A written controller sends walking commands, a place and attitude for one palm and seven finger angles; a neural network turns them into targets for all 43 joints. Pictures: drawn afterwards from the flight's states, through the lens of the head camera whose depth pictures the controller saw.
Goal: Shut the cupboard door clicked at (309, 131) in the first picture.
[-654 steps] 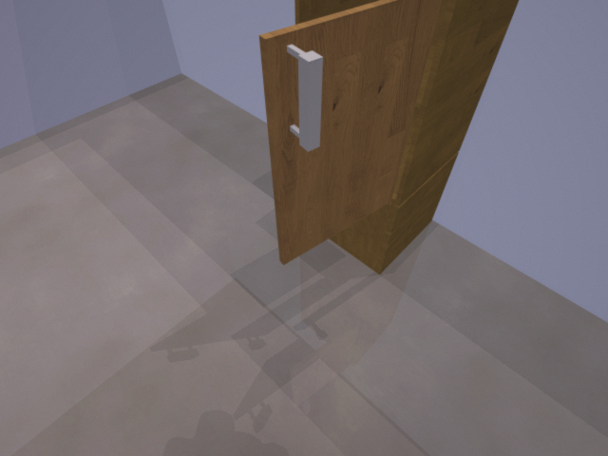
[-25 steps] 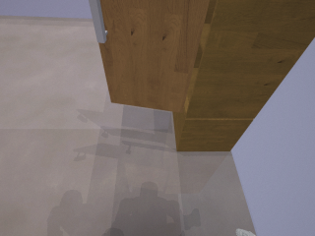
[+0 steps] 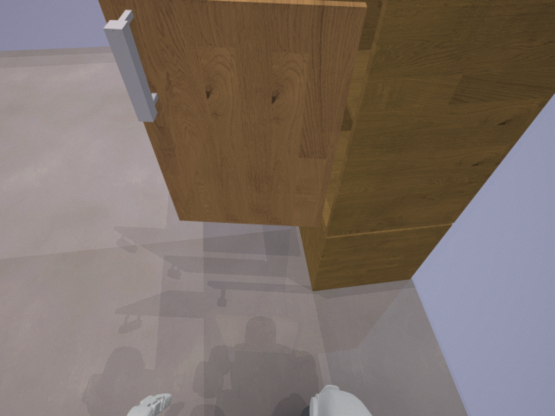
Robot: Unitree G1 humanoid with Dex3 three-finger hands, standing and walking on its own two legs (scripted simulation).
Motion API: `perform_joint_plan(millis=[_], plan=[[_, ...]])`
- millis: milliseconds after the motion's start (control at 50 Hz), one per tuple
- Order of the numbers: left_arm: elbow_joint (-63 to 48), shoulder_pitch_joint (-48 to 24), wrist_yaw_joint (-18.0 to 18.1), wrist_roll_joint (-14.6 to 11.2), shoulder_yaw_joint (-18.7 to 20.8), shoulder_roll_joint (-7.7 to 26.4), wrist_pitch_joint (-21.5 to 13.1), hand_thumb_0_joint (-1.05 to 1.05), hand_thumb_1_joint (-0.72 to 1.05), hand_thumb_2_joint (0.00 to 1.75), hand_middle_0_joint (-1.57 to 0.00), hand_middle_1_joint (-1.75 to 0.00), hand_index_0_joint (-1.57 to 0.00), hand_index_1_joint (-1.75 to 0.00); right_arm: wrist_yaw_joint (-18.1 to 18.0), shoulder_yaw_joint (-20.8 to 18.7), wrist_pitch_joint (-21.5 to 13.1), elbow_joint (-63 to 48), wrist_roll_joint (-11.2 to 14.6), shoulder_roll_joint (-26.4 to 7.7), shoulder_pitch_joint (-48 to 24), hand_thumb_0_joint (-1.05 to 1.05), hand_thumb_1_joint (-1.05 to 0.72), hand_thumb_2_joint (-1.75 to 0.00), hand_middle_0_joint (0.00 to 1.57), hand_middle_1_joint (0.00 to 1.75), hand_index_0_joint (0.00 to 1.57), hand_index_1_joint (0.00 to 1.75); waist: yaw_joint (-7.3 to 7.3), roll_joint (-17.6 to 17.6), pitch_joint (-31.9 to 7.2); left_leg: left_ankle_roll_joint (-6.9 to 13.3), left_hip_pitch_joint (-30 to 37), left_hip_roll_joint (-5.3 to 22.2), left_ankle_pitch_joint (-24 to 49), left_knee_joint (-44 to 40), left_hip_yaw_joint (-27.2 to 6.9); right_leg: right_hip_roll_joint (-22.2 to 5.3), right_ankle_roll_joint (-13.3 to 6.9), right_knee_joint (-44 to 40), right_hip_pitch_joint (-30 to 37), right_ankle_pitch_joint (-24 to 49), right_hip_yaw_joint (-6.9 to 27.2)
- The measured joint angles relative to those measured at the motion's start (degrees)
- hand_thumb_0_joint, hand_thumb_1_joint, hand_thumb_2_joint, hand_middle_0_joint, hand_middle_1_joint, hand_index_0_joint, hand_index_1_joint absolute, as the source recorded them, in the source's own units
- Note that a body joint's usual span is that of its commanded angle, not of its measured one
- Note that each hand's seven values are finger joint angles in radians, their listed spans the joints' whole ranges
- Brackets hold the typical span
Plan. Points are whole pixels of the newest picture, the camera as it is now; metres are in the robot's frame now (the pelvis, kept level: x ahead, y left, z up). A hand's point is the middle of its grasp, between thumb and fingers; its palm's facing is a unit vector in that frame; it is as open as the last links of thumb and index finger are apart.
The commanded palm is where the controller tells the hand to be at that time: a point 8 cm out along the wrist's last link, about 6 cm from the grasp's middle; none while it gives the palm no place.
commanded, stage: take the last steps up to it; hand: left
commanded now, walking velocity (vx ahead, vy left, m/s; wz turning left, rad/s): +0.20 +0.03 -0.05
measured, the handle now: (138, 68) +0.62 +0.25 +0.16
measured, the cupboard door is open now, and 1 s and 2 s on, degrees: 80 80 80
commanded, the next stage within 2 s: come to a stop and stand still in 0.10 s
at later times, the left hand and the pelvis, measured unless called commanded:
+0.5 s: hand (158, 409) +0.16 +0.20 -0.18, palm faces +0.04 -0.98 -0.18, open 7.3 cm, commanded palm none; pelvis +0.15 +0.03 +0.00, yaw -2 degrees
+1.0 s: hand (185, 394) +0.18 +0.15 -0.15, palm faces -0.04 -0.97 -0.24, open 7.3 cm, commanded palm none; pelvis +0.12 -0.03 +0.01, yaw -4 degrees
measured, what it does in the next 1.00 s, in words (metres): walks ahead: right foot, then left foot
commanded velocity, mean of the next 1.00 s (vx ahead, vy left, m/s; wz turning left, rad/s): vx -0.06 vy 0.01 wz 0.00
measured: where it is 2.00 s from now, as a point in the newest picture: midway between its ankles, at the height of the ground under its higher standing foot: outside the picture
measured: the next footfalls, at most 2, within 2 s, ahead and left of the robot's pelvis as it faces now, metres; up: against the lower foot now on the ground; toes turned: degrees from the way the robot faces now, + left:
right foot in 0.06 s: +0.13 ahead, -0.09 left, +0.00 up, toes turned -6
left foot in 0.44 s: +0.25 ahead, +0.15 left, +0.00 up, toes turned +1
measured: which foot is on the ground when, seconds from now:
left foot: down 0.00-0.08, up 0.10-0.42, down 0.44-0.80, up 0.82-1.00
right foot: up 0.00-0.04, down 0.06-0.46, up 0.48-0.80, down 0.82-1.00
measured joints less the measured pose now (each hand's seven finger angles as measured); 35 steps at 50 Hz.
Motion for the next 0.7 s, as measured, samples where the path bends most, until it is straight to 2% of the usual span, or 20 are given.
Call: perform_joint_plan(millis=[40, 60, 80, 120, 140, 180, 220, 280, 380, 420, 440, 500, 540, 600, 640, 700], plan=[[-0.8, -0.5, 0.2, -0.1, -0.2, -0.4, -0.8, 0.01, 0.91, 0.9, -0.2, -0.3, -0.2, -0.29, 0.0, 0.0, 0.4, 1.1, 0.2, 0.5, 1.1, 0.01, -0.91, -0.9, 0.2, 0.3, 0.2, 0.3, 0.03, 0.4, 0.2, -0.8, -0.3, 0.6, -2.7, 4.6, 0.4, 1.6, -1.3, -5.1, 4.1, 0.0, -0.7], [-1.2, -0.3, 0.2, 0.0, -0.3, -0.4, -1.5, 0.01, 0.91, 0.9, -0.2, -0.3, -0.2, -0.29, 0.1, 0.0, 0.6, 1.6, 0.5, 0.9, 1.7, 0.01, -0.91, -0.9, 0.2, 0.3, 0.2, 0.3, 0.26, 0.1, 0.1, -1.5, -1.8, 0.7, -4.0, 9.9, 0.6, 1.9, -2.3, -8.1, 7.0, 0.6, -0.8], [-1.5, -0.2, 0.4, 0.0, -0.1, -0.7, -2.4, 0.01, 0.91, 0.9, -0.2, -0.3, -0.2, -0.29, 0.2, -0.2, 1.0, 2.0, 0.9, 1.2, 1.4, 0.01, -0.91, -0.9, 0.21, 0.3, 0.2, 0.3, 0.8, 0.2, 0.4, -2.5, -5.4, 1.3, -3.7, 19.0, 0.6, 2.3, -2.5, -8.2, 8.0, -1.2, -0.7], [-1.7, 0.7, 0.8, -0.4, 0.0, -1.1, -3.3, 0.0, 0.91, 0.9, -0.2, -0.3, -0.2, -0.3, 0.5, -0.7, 1.9, 1.7, 1.4, 1.2, -0.4, 0.01, -0.91, -0.9, 0.21, 0.3, 0.2, 0.3, 0.97, 0.8, 1.3, -3.8, -15.0, 2.2, -4.8, 40.5, -1.4, 2.8, -2.3, -8.0, 9.8, -3.0, -1.2], [-1.4, 1.4, 1.1, -0.6, 0.0, -1.4, -3.4, 0.0, 0.91, 0.9, -0.2, -0.3, -0.2, -0.3, 0.7, -1.1, 2.2, 1.1, 1.2, 1.1, -1.7, 0.01, -0.91, -0.9, 0.21, 0.3, 0.2, 0.3, 1.01, 1.1, 1.6, -4.0, -19.1, 2.9, -4.1, 47.0, -2.2, 3.0, -2.0, -9.2, 11.3, -3.0, -1.3], [-0.5, 3.4, 1.9, -0.9, 0.6, -1.6, -3.4, 0.0, 0.91, 0.9, -0.2, -0.3, -0.2, -0.3, 1.1, -1.6, 2.8, -0.7, 0.8, 0.6, -4.8, 0.01, -0.91, -0.9, 0.21, 0.3, 0.2, 0.3, 0.78, 1.3, 1.4, -4.7, -26.5, 5.2, -1.2, 51.9, -3.1, 3.4, -1.3, -12.9, 13.8, -1.8, -1.3], [0.2, 4.9, 2.9, -1.0, 1.7, -0.7, -3.7, -0.02, 0.95, 0.9, -0.21, -0.3, -0.21, -0.3, 1.4, -1.9, 2.8, -2.7, 0.5, 0.6, -7.8, 0.01, -0.91, -0.9, 0.2, 0.3, 0.19, 0.3, 0.65, 1.2, 0.9, -5.6, -31.7, 7.7, 1.5, 49.2, -3.7, 3.6, -1.2, -16.7, 16.1, -0.8, -1.2], [2.0, 6.9, 2.7, -0.3, 1.5, 0.4, -3.3, -0.02, 0.96, 0.9, -0.2, -0.3, -0.2, -0.3, 1.4, -2.0, 2.5, -5.2, 0.5, 0.4, -12.0, 0.01, -0.91, -0.9, 0.2, 0.3, 0.19, 0.3, 1.07, 0.8, 0.1, -7.1, -34.8, 10.0, 3.9, 38.6, -3.9, 3.3, -0.9, -20.2, 18.5, -0.2, -0.4], [4.2, 9.3, 2.4, 0.0, 0.3, -0.7, -1.9, -0.01, 0.94, 0.9, -0.2, -0.3, -0.2, -0.3, 0.8, -2.5, 3.2, -5.7, 0.9, -2.5, -16.8, 0.02, -0.96, -0.9, 0.2, 0.3, 0.19, 0.3, 3.04, 1.0, -0.3, -8.5, -32.1, 9.1, 8.3, 23.7, -3.7, 2.0, 1.1, -19.0, 20.8, -3.2, 1.2], [4.5, 10.4, 2.5, -0.1, 0.1, -1.0, -1.0, 0.0, 0.93, 0.9, -0.2, -0.3, -0.2, -0.3, 0.9, -2.5, 3.4, -6.1, 1.0, -3.0, -17.9, 0.02, -0.95, -0.9, 0.2, 0.3, 0.19, 0.3, 3.37, 0.8, -0.6, -8.3, -29.1, 8.5, 14.4, 18.0, -3.2, 1.7, 2.1, -16.0, 20.8, -5.8, 1.5], [4.5, 10.8, 2.6, -0.1, 0.1, -1.0, -0.5, 0.0, 0.92, 0.9, -0.2, -0.3, -0.2, -0.3, 1.0, -2.6, 3.2, -6.3, 1.0, -3.2, -18.1, 0.02, -0.95, -0.9, 0.2, 0.3, 0.19, 0.3, 3.45, 0.8, -0.9, -7.6, -27.9, 8.6, 16.9, 16.6, -3.0, 1.7, 2.6, -14.0, 20.4, -7.5, 1.5], [3.8, 10.2, 3.2, -0.5, 0.3, 0.1, 1.3, 0.0, 0.92, 0.9, -0.2, -0.3, -0.2, -0.3, 0.5, -2.4, 3.4, -7.0, 0.6, -2.0, -19.9, 0.01, -0.94, -0.9, 0.2, 0.3, 0.19, 0.3, 4.24, -1.9, -0.4, -5.6, -27.9, 7.4, 10.2, 18.4, -1.5, 0.5, 3.1, -4.8, 16.9, -15.6, 3.1], [3.0, 9.1, 3.3, -0.5, 0.6, 0.6, 2.3, 0.0, 0.91, 0.9, -0.2, -0.3, -0.2, -0.3, 0.0, -2.0, 3.5, -8.1, 0.4, -1.3, -21.3, 0.01, -0.93, -0.9, 0.2, 0.3, 0.19, 0.3, 4.39, -2.3, 0.3, -5.4, -28.3, 7.8, 9.8, 18.1, -1.0, 1.6, 3.2, 5.3, 12.7, -20.5, 4.5], [1.5, 7.0, 3.0, -0.4, 1.3, 1.1, 3.2, 0.01, 0.91, 0.9, -0.2, -0.3, -0.2, -0.3, -0.6, -1.9, 3.7, -9.6, 0.1, -0.9, -23.1, 0.01, -0.92, -0.9, 0.2, 0.3, 0.2, 0.3, 4.01, -1.1, 1.6, -5.4, -28.9, 8.8, 11.5, 16.5, -1.1, 3.1, 3.7, 16.6, 7.4, -20.9, 5.8], [0.2, 6.1, 2.6, -0.4, 1.8, 1.6, 3.5, 0.01, 0.91, 0.9, -0.2, -0.3, -0.2, -0.3, -0.8, -2.0, 3.9, -10.2, 0.0, -0.9, -23.8, 0.01, -0.92, -0.9, 0.21, 0.3, 0.2, 0.3, 3.91, -0.4, 2.1, -5.7, -29.2, 9.6, 12.5, 15.5, -0.9, 3.2, 4.2, 18.7, 5.6, -19.6, 6.2], [-1.4, 4.9, 2.1, -0.3, 2.4, 2.5, 3.8, 0.01, 0.91, 0.9, -0.2, -0.3, -0.2, -0.29, -0.7, -2.2, 4.1, -10.4, -0.1, -1.3, -24.3, 0.0, -0.91, -0.9, 0.21, 0.3, 0.2, 0.3, 3.72, 0.5, 2.5, -6.4, -29.7, 10.6, 13.7, 14.5, -0.6, 2.3, 4.6, 15.0, 5.7, -18.2, 6.4]])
